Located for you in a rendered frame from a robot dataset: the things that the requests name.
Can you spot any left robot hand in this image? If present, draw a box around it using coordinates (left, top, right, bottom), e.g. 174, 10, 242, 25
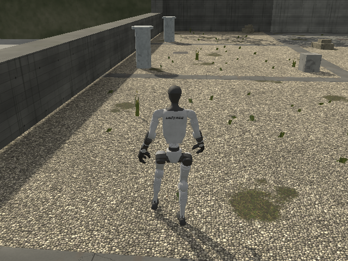
138, 151, 150, 164

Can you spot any right robot hand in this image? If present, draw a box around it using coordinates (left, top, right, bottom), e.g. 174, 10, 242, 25
192, 144, 204, 153

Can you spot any left robot forearm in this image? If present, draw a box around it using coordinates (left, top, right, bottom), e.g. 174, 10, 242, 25
140, 131, 152, 153

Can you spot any right robot forearm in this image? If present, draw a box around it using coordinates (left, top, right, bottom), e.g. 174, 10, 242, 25
196, 130, 204, 147

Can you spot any right robot upper arm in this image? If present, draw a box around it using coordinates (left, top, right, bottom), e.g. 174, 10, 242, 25
186, 109, 201, 139

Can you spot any left robot upper arm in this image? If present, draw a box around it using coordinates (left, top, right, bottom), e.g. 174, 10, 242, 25
147, 109, 164, 139

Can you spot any robot right foot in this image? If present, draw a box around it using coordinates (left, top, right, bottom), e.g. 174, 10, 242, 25
177, 212, 186, 226

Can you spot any right robot thigh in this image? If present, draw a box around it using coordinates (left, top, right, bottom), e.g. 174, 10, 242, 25
178, 152, 192, 192

